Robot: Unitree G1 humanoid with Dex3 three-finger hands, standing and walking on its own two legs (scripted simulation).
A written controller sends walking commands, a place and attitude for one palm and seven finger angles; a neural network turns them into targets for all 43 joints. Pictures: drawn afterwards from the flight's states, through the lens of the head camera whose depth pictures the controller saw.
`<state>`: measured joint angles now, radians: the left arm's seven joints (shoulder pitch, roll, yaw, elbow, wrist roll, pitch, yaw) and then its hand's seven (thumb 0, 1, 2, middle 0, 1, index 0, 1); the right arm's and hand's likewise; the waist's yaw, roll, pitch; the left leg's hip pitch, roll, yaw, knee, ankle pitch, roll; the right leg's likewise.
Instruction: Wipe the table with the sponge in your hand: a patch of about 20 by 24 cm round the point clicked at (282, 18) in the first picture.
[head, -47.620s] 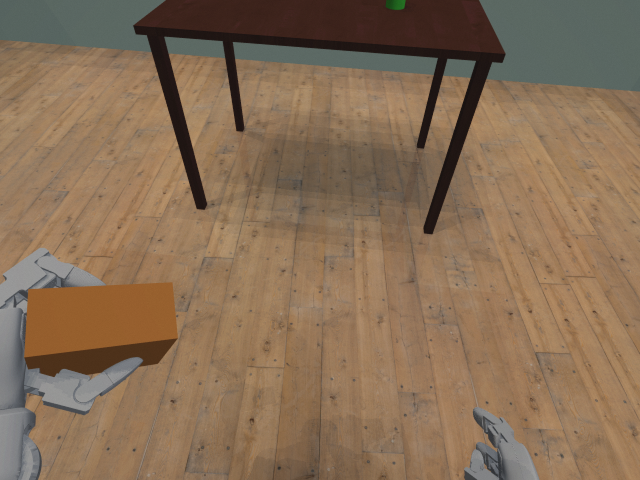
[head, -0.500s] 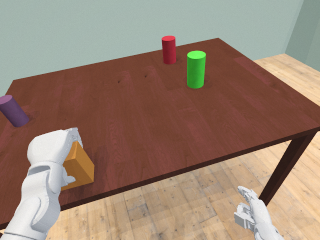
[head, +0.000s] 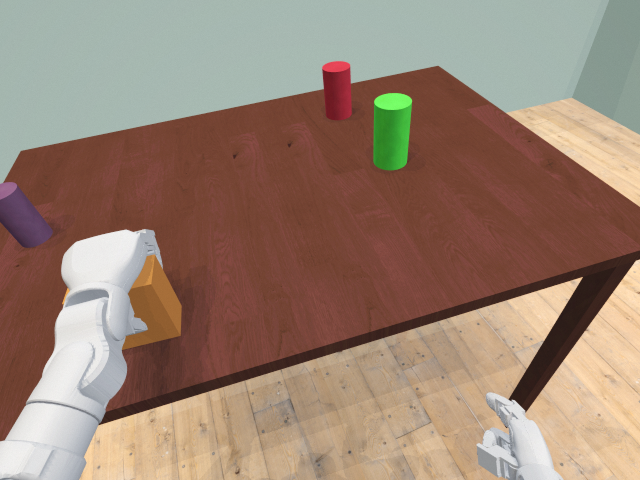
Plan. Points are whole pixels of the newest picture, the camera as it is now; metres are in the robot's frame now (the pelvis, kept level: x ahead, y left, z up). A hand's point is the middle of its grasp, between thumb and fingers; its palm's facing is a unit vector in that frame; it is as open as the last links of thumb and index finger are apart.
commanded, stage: wipe forward along the first lane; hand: left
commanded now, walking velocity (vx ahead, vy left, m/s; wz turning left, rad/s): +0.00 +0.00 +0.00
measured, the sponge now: (134, 313) +0.29 +0.30 +0.06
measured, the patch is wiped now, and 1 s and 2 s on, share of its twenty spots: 0.05 0.25 0.45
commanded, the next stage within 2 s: slide across to the middle lane in 1.10 s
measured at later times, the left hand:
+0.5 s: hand (134, 263) +0.34 +0.31 +0.10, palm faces -0.06 +0.00 -1.00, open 9.8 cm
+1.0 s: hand (134, 236) +0.39 +0.34 +0.11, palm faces -0.09 +0.01 -1.00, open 9.8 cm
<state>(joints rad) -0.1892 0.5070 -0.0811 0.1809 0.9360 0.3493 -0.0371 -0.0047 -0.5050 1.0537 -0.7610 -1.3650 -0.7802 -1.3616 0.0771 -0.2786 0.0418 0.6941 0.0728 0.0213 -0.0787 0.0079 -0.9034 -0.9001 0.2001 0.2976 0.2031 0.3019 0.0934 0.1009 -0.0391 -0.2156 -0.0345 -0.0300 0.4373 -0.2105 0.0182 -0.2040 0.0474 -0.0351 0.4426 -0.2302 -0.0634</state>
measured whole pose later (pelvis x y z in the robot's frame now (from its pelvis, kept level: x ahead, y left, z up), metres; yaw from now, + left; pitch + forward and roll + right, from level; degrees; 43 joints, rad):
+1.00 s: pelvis +0.00 +0.01 +0.00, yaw -1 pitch +6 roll -1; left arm -0.59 0.61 0.01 0.78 0.99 0.13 0.00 0.01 -0.52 1.06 -0.78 -1.34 -0.80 -1.35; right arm 0.23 -0.31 0.00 0.72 0.09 0.08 -0.07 0.00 -0.90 -0.90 0.20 0.30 0.20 0.30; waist 0.01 0.07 -0.09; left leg -0.38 -0.03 -0.02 0.51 -0.24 0.03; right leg -0.35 0.06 -0.03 0.48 -0.23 -0.05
